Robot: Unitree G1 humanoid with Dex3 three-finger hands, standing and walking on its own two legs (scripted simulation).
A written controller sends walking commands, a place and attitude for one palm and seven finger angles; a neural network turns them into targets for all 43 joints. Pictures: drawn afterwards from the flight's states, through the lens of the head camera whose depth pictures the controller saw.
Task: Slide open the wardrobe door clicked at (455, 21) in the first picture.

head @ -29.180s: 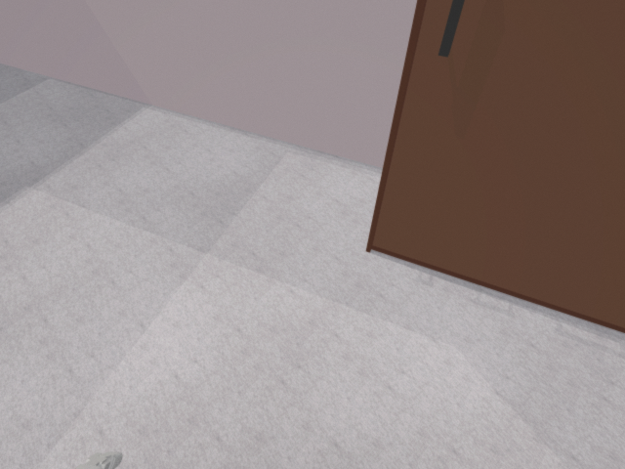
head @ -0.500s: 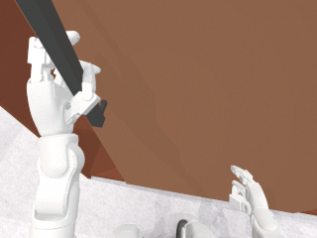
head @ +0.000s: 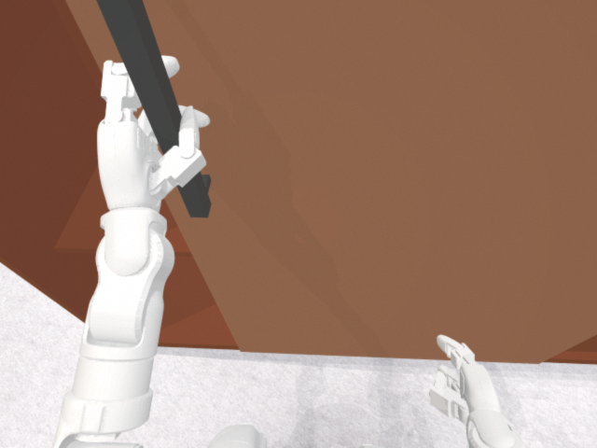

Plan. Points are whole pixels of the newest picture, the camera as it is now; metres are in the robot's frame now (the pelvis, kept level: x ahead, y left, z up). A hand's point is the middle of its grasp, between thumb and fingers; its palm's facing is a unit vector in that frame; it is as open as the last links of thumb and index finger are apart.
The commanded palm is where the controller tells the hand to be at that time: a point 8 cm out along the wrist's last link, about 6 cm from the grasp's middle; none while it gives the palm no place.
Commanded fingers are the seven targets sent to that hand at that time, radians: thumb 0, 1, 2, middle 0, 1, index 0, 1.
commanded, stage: step sideways, sliding the door along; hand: left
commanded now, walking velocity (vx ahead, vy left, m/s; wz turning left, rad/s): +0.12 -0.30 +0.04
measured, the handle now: (171, 106) +0.40 +0.16 +0.24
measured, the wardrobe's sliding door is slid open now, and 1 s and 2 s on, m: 0.38 0.56 0.70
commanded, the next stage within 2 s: stop walking and hold the door there in 1.80 s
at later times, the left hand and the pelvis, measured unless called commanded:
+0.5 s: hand (275, 149) +0.36 +0.05 +0.23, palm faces +0.25 -0.97 -0.02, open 6.9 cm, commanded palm +0.34 +0.04 +0.22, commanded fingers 0.00 0.90 0.90 -0.45 -1.40 -0.45 -1.40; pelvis -0.04 -0.11 -0.02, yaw +1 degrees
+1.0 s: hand (377, 153) +0.36 -0.05 +0.22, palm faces +0.29 -0.96 -0.05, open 7.1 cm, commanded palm +0.34 -0.06 +0.21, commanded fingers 0.00 0.90 0.90 -0.45 -1.40 -0.45 -1.40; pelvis -0.02 -0.24 -0.01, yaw +5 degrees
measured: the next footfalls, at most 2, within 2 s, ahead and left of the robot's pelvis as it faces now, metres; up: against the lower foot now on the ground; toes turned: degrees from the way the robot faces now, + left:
left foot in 0.06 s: +0.04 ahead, +0.11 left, +0.00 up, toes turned +9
right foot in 0.32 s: +0.02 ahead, -0.24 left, +0.00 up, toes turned -6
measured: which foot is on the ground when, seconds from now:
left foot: up 0.00-0.04, down 0.06-0.32, up 0.34-0.44, down 0.46-0.74, up 0.76-0.84, down 0.86-1.00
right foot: down 0.00-0.06, up 0.08-0.30, down 0.32-0.46, up 0.48-0.70, down 0.72-0.88, up 0.90-1.00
